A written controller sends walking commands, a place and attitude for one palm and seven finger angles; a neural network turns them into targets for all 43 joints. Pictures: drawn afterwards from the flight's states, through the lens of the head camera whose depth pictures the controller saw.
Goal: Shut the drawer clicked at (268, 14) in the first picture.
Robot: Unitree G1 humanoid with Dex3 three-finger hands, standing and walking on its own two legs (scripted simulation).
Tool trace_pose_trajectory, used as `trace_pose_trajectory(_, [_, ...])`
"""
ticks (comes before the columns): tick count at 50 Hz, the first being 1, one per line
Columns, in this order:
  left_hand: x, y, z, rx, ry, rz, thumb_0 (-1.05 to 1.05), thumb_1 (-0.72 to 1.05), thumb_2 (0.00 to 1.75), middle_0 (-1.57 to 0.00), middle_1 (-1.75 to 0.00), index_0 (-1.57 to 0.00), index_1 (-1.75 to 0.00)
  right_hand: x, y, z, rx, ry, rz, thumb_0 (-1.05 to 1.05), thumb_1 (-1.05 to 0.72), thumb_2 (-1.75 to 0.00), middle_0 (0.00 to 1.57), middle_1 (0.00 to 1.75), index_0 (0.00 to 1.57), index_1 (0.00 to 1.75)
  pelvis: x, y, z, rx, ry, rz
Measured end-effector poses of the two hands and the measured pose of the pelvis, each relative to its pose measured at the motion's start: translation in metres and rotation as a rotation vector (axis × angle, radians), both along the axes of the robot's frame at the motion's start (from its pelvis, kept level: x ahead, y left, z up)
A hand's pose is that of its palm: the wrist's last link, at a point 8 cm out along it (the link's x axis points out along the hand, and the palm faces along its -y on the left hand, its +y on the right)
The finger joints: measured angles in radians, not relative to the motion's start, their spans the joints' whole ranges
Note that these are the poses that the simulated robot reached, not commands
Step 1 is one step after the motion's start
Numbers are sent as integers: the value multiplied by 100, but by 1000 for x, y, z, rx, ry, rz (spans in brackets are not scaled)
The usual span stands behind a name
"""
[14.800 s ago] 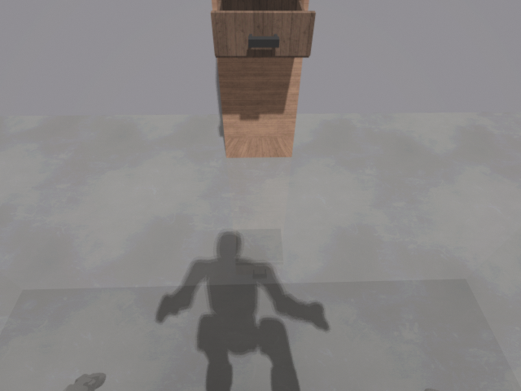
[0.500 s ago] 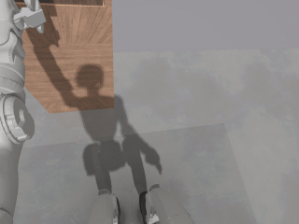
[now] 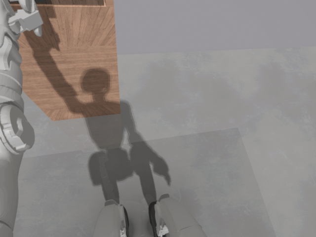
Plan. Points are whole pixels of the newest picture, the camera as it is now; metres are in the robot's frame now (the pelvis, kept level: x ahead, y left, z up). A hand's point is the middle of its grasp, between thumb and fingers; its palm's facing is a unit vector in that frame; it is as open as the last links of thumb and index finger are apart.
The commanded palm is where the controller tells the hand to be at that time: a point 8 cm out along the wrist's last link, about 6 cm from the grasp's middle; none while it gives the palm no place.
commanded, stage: pull the fist back off the drawer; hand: left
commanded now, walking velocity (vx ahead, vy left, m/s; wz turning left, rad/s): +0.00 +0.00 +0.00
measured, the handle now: out of the picture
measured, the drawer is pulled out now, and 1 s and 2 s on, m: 0.00 0.00 0.00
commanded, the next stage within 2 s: draw the hand back to the body in 0.24 s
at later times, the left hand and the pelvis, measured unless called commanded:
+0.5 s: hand (25, 21) +0.56 +0.18 +0.12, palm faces +0.03 -1.00 -0.04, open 3.3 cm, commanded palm +0.50 +0.22 +0.13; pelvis +0.06 +0.00 +0.03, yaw -2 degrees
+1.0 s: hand out of the picture +0.37 +0.20 +0.18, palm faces +0.15 -0.97 -0.19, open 3.3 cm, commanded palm +0.33 +0.25 +0.19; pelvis +0.04 -0.01 +0.07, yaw +1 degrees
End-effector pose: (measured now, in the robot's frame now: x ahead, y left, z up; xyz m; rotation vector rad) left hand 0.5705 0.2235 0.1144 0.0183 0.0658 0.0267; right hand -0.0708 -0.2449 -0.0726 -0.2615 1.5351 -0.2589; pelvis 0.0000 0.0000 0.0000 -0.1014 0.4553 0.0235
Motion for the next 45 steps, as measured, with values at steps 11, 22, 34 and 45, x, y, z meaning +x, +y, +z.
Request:
trace_pose_trajectory(11, [-8, -7, -3, -17, -6, 3, 1, 85, 90, -140, -160, -140, -160, 35, -3, 4, 25, -49, -16, 1, -90, -90, 20, 30, 20, 30, 23, 0, 14, 16, -34, -24])
trace_pose_trajectory(22, [-14, 5, 4, -9, -59, 22, 2, 89, 90, -140, -160, -140, -160, 82, -10, 5, 34, -112, -26, 1, -91, -90, 20, 30, 20, 30, 48, -2, 23, 32, -61, -41])
trace_pose_trajectory(34, [-112, 30, 26, -8, -71, 26, 2, 90, 90, -140, -160, -140, -160, 193, -10, 20, 82, -411, 53, 1, -91, -90, 20, 30, 20, 30, 70, -3, 47, 50, -205, -23])
trace_pose_trajectory(45, [-188, 25, 61, 71, -112, 11, 2, 90, 90, -140, -160, -140, -160, 277, 2, 50, 97, -708, 195, 1, -91, -90, 20, 30, 20, 30, 49, -4, 57, 74, -329, 2])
